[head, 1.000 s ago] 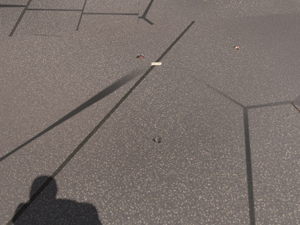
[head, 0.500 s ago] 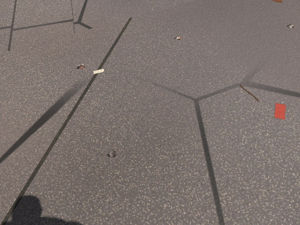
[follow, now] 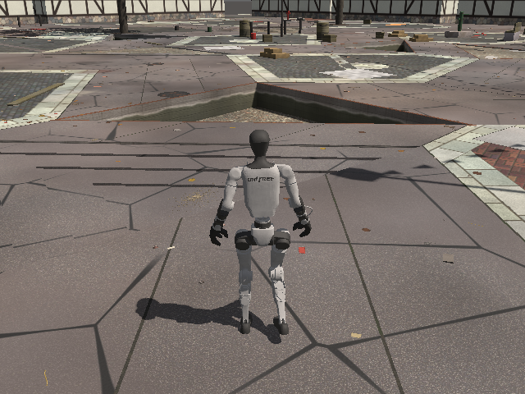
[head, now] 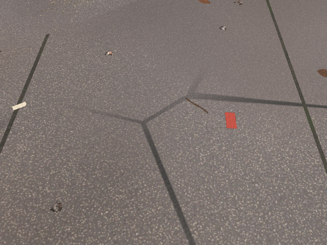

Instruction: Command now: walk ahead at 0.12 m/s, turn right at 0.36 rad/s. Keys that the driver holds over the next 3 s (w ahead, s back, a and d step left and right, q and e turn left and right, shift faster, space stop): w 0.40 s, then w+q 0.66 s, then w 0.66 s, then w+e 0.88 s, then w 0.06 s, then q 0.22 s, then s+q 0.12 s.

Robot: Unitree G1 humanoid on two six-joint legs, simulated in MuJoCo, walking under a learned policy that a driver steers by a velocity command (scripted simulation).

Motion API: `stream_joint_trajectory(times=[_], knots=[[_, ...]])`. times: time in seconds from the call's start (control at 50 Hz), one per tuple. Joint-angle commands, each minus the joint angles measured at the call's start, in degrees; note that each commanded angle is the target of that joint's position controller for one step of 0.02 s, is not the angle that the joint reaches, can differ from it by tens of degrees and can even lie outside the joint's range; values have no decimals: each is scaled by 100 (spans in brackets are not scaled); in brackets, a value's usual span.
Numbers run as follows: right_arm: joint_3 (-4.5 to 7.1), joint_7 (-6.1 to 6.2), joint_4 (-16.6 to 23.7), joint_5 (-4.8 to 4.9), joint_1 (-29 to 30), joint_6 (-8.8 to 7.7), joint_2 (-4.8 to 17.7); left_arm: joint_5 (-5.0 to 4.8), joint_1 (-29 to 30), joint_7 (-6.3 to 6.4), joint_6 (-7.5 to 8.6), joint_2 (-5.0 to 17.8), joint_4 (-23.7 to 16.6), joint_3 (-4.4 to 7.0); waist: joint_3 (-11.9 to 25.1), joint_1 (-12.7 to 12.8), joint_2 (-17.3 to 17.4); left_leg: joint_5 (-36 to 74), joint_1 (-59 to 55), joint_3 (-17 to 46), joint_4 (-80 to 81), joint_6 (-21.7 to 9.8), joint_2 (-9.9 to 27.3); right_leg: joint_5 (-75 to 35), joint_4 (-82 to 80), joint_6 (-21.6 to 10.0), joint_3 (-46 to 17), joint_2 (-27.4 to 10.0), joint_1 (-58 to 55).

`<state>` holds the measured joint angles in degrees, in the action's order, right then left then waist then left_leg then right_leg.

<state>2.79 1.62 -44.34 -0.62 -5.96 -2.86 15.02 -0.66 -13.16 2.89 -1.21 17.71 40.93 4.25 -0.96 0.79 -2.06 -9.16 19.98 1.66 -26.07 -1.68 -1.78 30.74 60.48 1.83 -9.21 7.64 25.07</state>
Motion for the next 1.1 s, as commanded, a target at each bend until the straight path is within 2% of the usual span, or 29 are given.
stream_joint_trajectory(times=[0.02,0.08,0.18,0.24,0.28,0.3,0.32,0.34,0.36,0.38,0.42,0.48,0.54,0.6,0.66,0.72,0.74,0.76,0.78,0.8,0.82,0.84,0.86,0.88,0.9,0.96,1.02,1.06,1.1], knots=[[104,1,328,48,-40,19,608,32,-488,-46,-37,388,-205,109,576,44,779,-503,-1025,1531,1149,-1026,1421,-680,665,199,233,-590,836],[148,5,177,57,-431,-30,762,9,-189,-160,148,109,-320,-34,378,-190,1102,-1191,-908,1288,1610,-1095,1254,-881,-415,114,745,-708,615],[235,-96,116,163,-688,-150,1087,-17,213,-243,458,131,-436,-96,315,-337,1095,-1089,-802,1248,1660,-1203,1482,-936,-2201,-175,975,-808,-209],[221,-158,95,279,-693,-86,1093,-55,-62,-277,529,136,-330,-74,213,-87,991,-1480,-364,1161,1448,-1081,1442,-1676,-3345,-419,1185,-669,-1130],[111,-186,100,236,-715,-83,795,-68,-584,-248,523,195,-167,-17,370,202,835,-1747,290,962,904,-760,1186,-1668,-3654,-609,1051,-721,-2287],[-25,-225,221,158,-469,-126,373,-61,-1177,-198,519,384,-78,37,499,482,377,-1747,1083,549,-172,-404,814,-1116,-4025,-828,73,-1461,-3100],[-120,-265,481,111,-367,-259,19,2,-1481,-186,486,1000,-75,180,426,436,-1027,-1802,2420,-366,-1808,-67,148,-105,-4643,-1391,-1786,-2618,-3627],[28,-244,621,211,-62,-355,590,55,-1690,-237,545,1101,0,241,-34,589,-1087,-2249,3187,-28,-2881,-107,318,549,-5090,-1957,-2796,-3131,-3197],[111,-273,577,296,-180,-385,846,54,-1415,-268,626,715,-72,125,-335,385,-773,-1755,3485,230,-3359,-200,605,699,-5118,-1883,-2531,-2931,-3113],[118,-305,452,279,-347,-380,830,47,-1119,-302,675,489,-152,50,-366,223,-670,-1224,3497,235,-3483,-235,700,225,-5149,-1705,-2031,-2639,-3052],[126,-345,354,140,-396,-361,757,29,-774,-335,674,376,-226,-2,-352,77,-410,-448,3309,208,-3348,-150,862,-1246,-5266,-1452,-1131,-2310,-2875],[43,-396,328,165,-332,-278,428,93,-921,-312,670,351,-114,6,-215,98,-290,402,2978,10,-3170,62,799,-3079,-5289,-1303,-13,-1979,-2619],[-30,-405,530,192,126,-220,261,104,-1032,-279,681,392,29,8,-340,234,-288,1135,2521,-65,-2220,122,634,-3410,-5349,-1162,694,-1805,-2239],[-88,-485,777,203,692,-226,185,67,-1173,-245,718,534,179,29,-516,399,-282,1583,2127,-235,-1325,24,490,-3303,-5435,-1090,1008,-1917,-2196],[-87,-603,996,227,981,-238,240,6,-1247,-235,683,611,322,48,-607,388,-251,1259,2131,-299,-902,-199,403,-3832,-5221,-1019,1173,-2183,-2751],[20,-660,1092,193,721,-221,481,27,-1120,-164,573,824,304,97,-107,74,-497,415,1392,-721,-847,-534,-29,-6768,-4174,-818,1459,-2244,-3267],[134,-641,995,201,161,-194,694,56,-1091,-120,504,911,277,117,307,-241,-612,192,691,-851,-852,-665,-260,-7723,-3332,-731,1571,-2188,-3312],[288,-584,793,223,-755,-167,968,52,-1026,-81,459,942,231,112,816,-736,-503,477,-687,-812,-556,-865,-410,-7856,-2068,-565,1733,-2023,-2778],[436,-457,637,194,-1685,-104,1422,137,-1113,-43,512,839,55,43,1478,-1056,154,620,-2664,568,-590,-1209,485,-5908,-247,-379,1713,-1780,-1204],[477,-460,684,164,-1651,-148,1864,225,-1953,-217,686,-159,-144,-279,2401,-275,1704,-503,-4746,4075,-94,-2437,2096,123,1866,-37,1003,-529,1311],[390,-403,654,173,-1935,-123,1301,20,-1207,-300,911,554,-157,-138,2692,-847,1025,-1082,-4729,4608,662,-2251,2029,28,2333,-166,35,-635,1796],[335,-369,647,145,-1623,-131,1132,-183,-559,-319,989,698,-402,-92,1596,-792,841,-647,-3926,3638,788,-1912,1834,-469,2167,-251,157,-898,2172],[304,-354,751,171,-1180,-139,1045,-90,-339,-271,1038,628,-471,-133,1019,-516,165,-10,-2869,2969,863,-1733,1579,-929,1672,-277,234,-1148,1965],[269,-352,861,145,-811,-138,928,37,-267,-218,1019,629,-458,-91,638,-262,-13,649,-2006,2476,958,-1634,1339,-1122,1260,-220,319,-1290,1635],[235,-336,956,67,-627,-143,837,80,-407,-211,942,652,-468,-56,520,-26,137,1002,-1423,2198,1129,-1638,1178,-1244,1100,-179,290,-1409,1251],[245,-295,883,117,-571,-190,824,188,-515,-183,739,456,-482,-80,285,171,362,1557,-512,1714,1378,-1695,967,-1443,461,68,479,-1466,980],[276,-206,758,147,-750,-178,971,248,151,-153,716,284,-704,-144,76,-6,432,1641,-81,1304,1362,-1496,649,-2434,-670,221,645,-1319,971],[282,-165,671,203,-958,-124,992,214,671,-182,756,152,-804,-198,95,-245,515,1308,-81,1182,1179,-1259,447,-3213,-1717,203,683,-1114,706],[267,-143,575,218,-1216,-91,993,128,1039,-262,811,126,-845,-220,185,-474,617,922,-290,1260,1093,-1162,513,-3741,-2422,190,754,-934,429]])
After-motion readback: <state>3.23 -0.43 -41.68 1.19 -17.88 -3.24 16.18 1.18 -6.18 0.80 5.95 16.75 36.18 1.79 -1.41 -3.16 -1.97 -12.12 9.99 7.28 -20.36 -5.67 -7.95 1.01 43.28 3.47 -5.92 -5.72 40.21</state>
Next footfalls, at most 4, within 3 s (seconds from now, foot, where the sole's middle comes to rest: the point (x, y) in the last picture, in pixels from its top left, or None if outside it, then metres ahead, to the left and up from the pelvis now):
0.30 right None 0.09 -0.14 -0.78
0.78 left None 0.44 0.09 -0.78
1.26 right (173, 178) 0.75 -0.03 -0.78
1.76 left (104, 147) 0.91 0.30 -0.78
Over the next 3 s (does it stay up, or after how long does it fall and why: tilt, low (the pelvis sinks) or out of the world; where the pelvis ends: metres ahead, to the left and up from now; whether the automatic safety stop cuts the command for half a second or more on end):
stays up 1.41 0.27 0.00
